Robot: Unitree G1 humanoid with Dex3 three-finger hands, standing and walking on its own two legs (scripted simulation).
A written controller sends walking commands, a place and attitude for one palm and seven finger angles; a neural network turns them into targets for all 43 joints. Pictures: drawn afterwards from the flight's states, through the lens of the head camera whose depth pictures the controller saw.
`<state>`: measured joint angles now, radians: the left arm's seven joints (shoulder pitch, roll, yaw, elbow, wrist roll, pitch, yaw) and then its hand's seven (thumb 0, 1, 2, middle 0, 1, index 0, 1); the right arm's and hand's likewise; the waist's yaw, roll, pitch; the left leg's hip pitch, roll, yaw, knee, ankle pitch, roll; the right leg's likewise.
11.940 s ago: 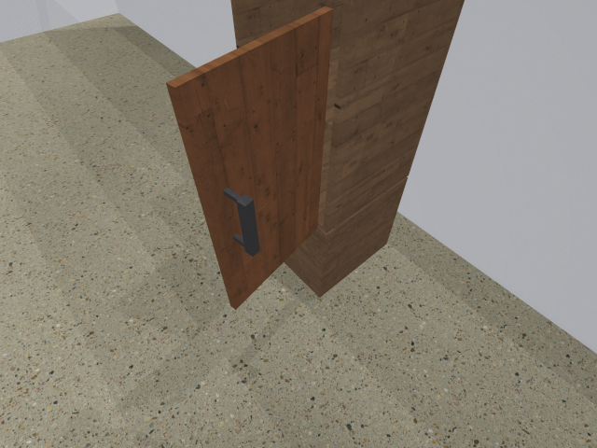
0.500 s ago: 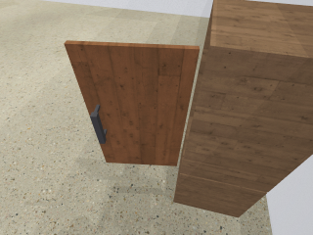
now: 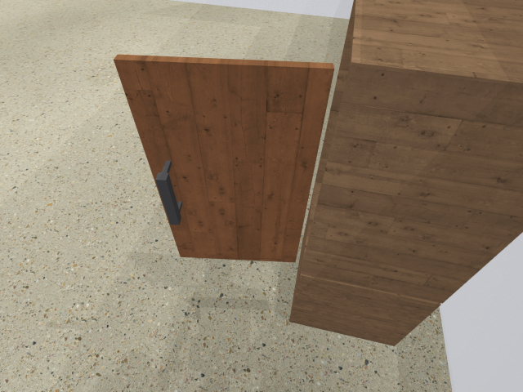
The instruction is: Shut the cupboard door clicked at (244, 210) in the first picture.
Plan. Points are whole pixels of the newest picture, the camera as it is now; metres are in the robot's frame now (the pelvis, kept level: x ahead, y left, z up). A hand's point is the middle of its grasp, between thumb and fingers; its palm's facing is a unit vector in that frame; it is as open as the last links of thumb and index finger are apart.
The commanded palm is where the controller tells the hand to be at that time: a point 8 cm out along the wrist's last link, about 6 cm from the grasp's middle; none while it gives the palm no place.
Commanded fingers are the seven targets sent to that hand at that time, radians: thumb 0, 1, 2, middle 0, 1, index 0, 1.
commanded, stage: come to a stop and stand still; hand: left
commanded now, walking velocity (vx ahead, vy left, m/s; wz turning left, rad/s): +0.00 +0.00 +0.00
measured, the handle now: (171, 193) +0.50 +0.22 -0.03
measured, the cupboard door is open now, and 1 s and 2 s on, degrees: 100 100 100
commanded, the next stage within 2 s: look again from close up in 0.10 s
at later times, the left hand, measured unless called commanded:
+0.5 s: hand out of the picture +0.04 +0.19 -0.17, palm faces -0.02 -0.97 -0.26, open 7.4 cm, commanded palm none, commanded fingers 0.00 0.90 0.90 -0.20 -0.30 -0.20 -0.30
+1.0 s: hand (133, 337) +0.20 +0.21 -0.03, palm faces +0.24 -0.97 -0.08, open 7.2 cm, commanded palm +0.12 +0.26 -0.07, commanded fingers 0.00 0.90 0.90 -0.38 -0.50 -0.38 -0.50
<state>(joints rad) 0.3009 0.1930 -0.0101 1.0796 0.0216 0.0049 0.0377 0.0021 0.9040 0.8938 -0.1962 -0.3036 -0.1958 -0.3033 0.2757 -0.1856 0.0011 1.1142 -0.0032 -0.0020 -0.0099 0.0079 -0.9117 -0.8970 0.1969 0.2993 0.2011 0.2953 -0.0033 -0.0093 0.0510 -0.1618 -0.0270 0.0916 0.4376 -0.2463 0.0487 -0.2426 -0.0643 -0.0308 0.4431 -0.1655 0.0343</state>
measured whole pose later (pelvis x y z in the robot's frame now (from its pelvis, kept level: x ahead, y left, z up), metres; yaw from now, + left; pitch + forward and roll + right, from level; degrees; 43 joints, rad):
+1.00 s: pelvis +0.01 -0.03 -0.03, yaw +3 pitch +4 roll +1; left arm 0.35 0.25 0.24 0.30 -0.25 -0.37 -0.16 0.01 0.90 0.89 -0.24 -0.35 -0.24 -0.35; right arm 0.25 -0.26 -0.06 0.72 0.03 -0.27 -0.03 0.01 -0.91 -0.90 0.20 0.30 0.20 0.30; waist -0.03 -0.02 -0.06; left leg -0.44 0.00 0.03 0.76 -0.40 0.00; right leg -0.50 -0.06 -0.09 0.77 -0.34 -0.01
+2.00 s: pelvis +0.00 -0.01 -0.10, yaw +3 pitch +16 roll -4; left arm 0.47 0.26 0.16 -0.11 -0.27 -0.36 -0.27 0.01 0.90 0.89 -1.12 -1.31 -1.12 -1.31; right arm 0.24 -0.22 0.02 0.45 0.03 -0.21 -0.04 0.02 -0.91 -0.90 0.20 0.30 0.20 0.30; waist -0.01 0.01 -0.16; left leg -0.91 0.02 -0.01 1.22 -0.58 0.04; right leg -0.92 -0.06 -0.11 1.12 -0.47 0.01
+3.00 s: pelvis +0.01 -0.03 -0.09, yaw +3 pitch +16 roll -2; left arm 0.30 0.26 0.16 0.02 -0.27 -0.37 -0.27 0.01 0.90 0.89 -1.30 -1.50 -1.30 -1.50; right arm 0.25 -0.25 0.02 0.47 0.03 -0.17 -0.06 0.02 -0.91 -0.90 0.20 0.30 0.20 0.30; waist -0.01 0.03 -0.15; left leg -0.87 0.03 -0.02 1.18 -0.58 0.01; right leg -0.90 -0.05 -0.11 1.12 -0.49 -0.01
